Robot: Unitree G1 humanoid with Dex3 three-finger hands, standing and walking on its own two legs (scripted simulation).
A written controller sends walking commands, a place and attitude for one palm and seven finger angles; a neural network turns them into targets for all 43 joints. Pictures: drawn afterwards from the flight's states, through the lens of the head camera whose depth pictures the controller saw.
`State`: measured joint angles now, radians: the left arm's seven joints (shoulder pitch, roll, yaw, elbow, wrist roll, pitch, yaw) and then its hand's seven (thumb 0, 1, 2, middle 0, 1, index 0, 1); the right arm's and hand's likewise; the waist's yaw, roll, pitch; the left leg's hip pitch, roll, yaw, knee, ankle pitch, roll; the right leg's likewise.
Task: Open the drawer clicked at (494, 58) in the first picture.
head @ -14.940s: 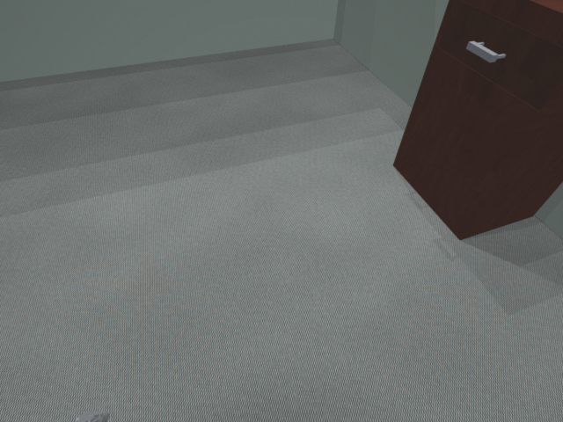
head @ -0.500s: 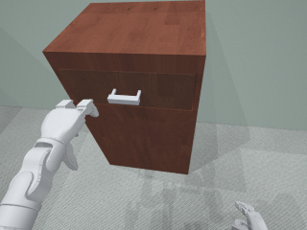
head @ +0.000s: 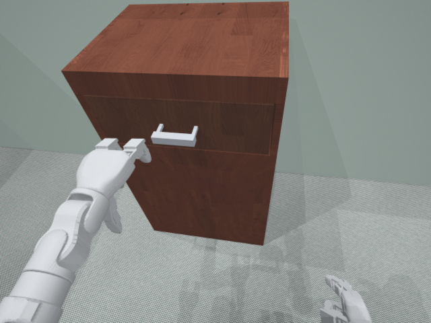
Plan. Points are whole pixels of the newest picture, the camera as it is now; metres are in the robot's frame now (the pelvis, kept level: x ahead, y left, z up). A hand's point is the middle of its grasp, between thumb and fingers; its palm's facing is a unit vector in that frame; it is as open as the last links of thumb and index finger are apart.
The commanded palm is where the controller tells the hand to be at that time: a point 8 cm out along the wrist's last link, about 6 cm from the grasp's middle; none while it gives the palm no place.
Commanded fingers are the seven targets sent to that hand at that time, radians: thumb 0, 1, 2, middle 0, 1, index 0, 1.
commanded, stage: move the hooked fingers above the handle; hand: left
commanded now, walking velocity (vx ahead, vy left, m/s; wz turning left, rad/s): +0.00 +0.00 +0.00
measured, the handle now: (175, 133) +0.57 +0.20 -0.02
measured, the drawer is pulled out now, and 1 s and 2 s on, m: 0.00 0.00 0.00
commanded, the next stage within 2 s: lower the fingers behind the handle in 2.00 s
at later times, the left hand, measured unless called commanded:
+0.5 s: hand (144, 162) +0.40 +0.21 +0.07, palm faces -0.01 -0.04 -1.00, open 13.8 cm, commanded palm +0.38 +0.22 +0.13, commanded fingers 0.00 -0.50 0.30 -0.30 -1.20 -0.30 -1.20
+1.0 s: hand (158, 145) +0.46 +0.20 +0.05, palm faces -0.04 -0.02 -1.00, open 13.8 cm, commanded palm +0.45 +0.21 +0.11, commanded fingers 0.00 -0.50 0.30 -0.30 -1.20 -0.30 -1.20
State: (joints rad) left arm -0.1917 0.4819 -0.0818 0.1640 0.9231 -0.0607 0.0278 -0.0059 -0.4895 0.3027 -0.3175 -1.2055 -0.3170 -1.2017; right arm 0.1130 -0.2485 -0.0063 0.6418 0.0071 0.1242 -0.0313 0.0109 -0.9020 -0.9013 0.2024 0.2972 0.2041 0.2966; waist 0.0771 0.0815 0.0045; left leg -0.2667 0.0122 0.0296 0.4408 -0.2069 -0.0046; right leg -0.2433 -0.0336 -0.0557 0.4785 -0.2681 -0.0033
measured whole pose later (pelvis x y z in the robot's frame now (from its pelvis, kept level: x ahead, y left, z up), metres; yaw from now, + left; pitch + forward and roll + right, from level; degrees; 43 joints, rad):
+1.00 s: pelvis +0.01 +0.00 -0.01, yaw -1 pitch +11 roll +0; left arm -0.68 0.46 -0.09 0.80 1.03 -0.12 0.16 -0.01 -0.49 0.30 -0.32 -1.21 -0.32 -1.20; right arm 0.29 -0.26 -0.07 0.70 0.00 0.15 -0.03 0.01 -0.90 -0.90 0.20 0.30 0.20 0.30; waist -0.04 0.05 -0.08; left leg -0.50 0.03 0.05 0.60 -0.29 0.00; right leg -0.47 -0.02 -0.03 0.62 -0.33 0.00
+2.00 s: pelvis +0.01 +0.01 -0.02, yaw -2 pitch +16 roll -1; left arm -0.88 0.49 -0.06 1.04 1.07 -0.08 0.20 -0.01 -0.49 0.30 -0.32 -1.21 -0.32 -1.20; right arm 0.33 -0.25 -0.06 0.69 -0.01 0.13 -0.03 0.00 -0.90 -0.90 0.20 0.30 0.21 0.30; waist -0.10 0.04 -0.11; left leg -0.63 0.04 0.06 0.68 -0.32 0.01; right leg -0.59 -0.02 -0.02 0.66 -0.33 0.01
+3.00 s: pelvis +0.01 +0.02 -0.04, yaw -3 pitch +20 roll -1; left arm -0.86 0.48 -0.03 1.10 1.12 -0.09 0.32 -0.01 -0.49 0.30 -0.29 -1.19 -0.32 -1.20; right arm 0.35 -0.25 -0.07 0.72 -0.03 0.12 -0.01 0.00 -0.90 -0.90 0.20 0.30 0.21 0.30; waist -0.13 0.05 -0.14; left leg -0.79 0.05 0.05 0.82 -0.37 0.02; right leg -0.75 -0.01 -0.02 0.78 -0.38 0.01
